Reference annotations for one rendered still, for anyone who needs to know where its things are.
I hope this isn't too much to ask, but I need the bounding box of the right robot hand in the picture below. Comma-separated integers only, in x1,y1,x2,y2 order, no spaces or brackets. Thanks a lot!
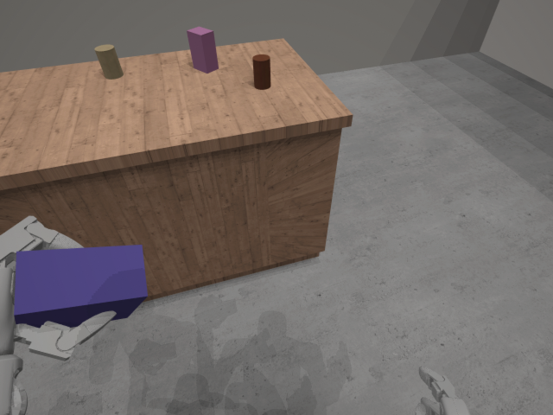
415,366,471,415

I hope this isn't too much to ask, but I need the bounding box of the robot left forearm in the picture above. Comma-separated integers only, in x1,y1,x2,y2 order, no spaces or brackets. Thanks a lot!
0,354,28,415

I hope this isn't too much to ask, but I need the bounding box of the sponge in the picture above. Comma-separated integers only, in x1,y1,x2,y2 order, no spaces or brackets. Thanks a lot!
14,245,148,328

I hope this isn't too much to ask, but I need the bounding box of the table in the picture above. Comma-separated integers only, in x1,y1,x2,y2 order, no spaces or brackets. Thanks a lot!
0,39,353,302

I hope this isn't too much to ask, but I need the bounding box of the left robot hand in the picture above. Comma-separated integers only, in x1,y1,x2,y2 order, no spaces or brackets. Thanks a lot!
0,216,117,361

